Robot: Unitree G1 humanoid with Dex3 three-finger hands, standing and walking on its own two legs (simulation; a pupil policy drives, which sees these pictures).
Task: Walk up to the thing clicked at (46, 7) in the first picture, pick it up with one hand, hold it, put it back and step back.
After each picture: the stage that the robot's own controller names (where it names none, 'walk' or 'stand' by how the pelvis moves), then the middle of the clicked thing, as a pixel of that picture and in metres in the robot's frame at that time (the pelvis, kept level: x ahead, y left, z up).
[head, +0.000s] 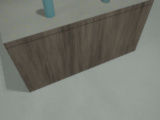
stand; out of the picture +1.02 +0.25 -0.04
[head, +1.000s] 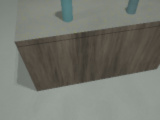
walk; (66, 2) +0.95 +0.18 -0.03
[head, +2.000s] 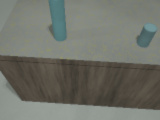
walk; (58, 19) +0.69 +0.20 -0.03
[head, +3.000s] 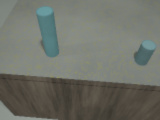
stand; (49, 34) +0.61 +0.18 -0.01
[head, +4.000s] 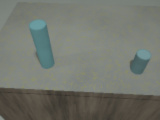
stand; (43, 46) +0.56 +0.20 -0.03
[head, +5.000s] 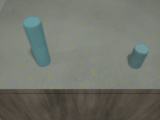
stand; (38, 44) +0.54 +0.22 -0.03
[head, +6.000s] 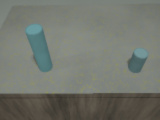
stand; (40, 50) +0.55 +0.22 -0.04
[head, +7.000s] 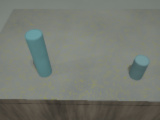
stand; (40, 55) +0.52 +0.22 -0.04
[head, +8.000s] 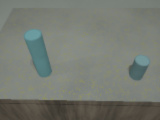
stand; (39, 55) +0.52 +0.22 -0.04
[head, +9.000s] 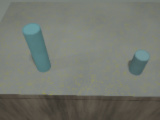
rise first; (38, 50) +0.53 +0.21 -0.04
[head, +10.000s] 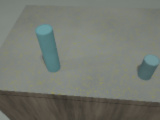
rise first; (49, 50) +0.54 +0.20 -0.04
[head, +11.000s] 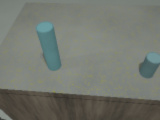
go down; (50, 48) +0.54 +0.18 -0.03
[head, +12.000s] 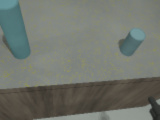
go down; (15, 31) +0.52 +0.19 +0.02
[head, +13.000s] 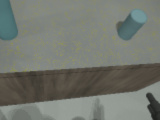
close in; out of the picture +0.54 +0.20 +0.05
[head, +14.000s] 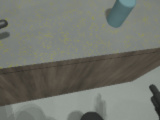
close; out of the picture +0.57 +0.20 +0.08
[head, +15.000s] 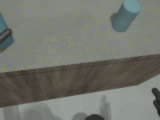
lift; out of the picture +0.52 +0.19 +0.07
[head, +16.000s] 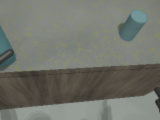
lift; out of the picture +0.46 +0.22 +0.06
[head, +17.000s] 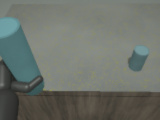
lift; (22, 63) +0.33 +0.18 +0.15
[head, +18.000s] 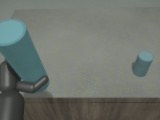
hold; (27, 63) +0.32 +0.16 +0.17
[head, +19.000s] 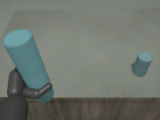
hold; (33, 71) +0.33 +0.16 +0.12
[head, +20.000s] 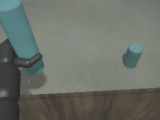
crouch; (23, 42) +0.43 +0.17 +0.13
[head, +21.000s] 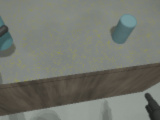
lower; out of the picture +0.52 +0.21 +0.10
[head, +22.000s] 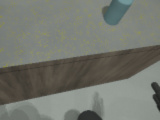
lower; out of the picture +0.55 +0.21 +0.08
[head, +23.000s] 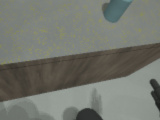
lower; out of the picture +0.56 +0.22 +0.08
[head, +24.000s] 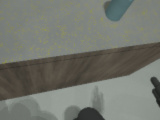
lower; out of the picture +0.56 +0.22 +0.09
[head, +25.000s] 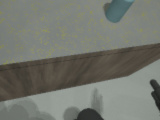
rest; out of the picture +0.56 +0.21 +0.08
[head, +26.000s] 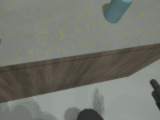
withdraw; out of the picture +0.55 +0.21 +0.08
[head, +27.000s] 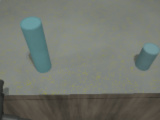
sink last; (38, 48) +0.50 +0.19 +0.02
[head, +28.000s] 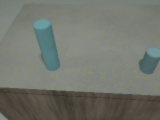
stand; (48, 47) +0.54 +0.19 +0.01
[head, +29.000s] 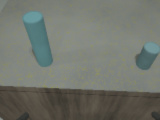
stand; (40, 42) +0.52 +0.20 +0.02
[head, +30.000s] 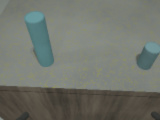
stand; (41, 42) +0.52 +0.19 +0.02
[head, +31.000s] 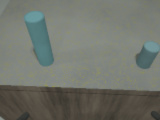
stand; (41, 42) +0.53 +0.19 +0.02
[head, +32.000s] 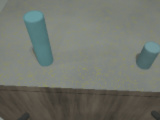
stand; (40, 41) +0.52 +0.19 +0.02
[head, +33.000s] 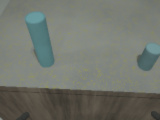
stand; (41, 43) +0.52 +0.19 +0.02
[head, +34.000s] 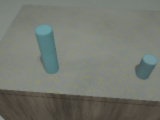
stand; (48, 51) +0.53 +0.18 -0.03
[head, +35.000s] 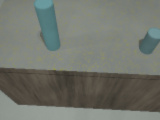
walk; (49, 27) +0.58 +0.16 -0.02
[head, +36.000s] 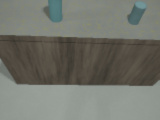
walk; out of the picture +0.79 +0.16 -0.03
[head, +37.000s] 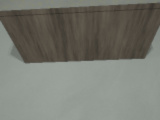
stand; out of the picture +1.11 +0.32 -0.01
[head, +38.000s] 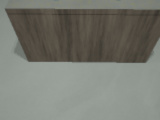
stand; out of the picture +1.15 +0.22 -0.03
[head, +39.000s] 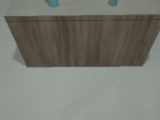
stand; out of the picture +1.16 +0.23 -0.04
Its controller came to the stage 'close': yes
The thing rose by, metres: 0.22
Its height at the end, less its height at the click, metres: +0.00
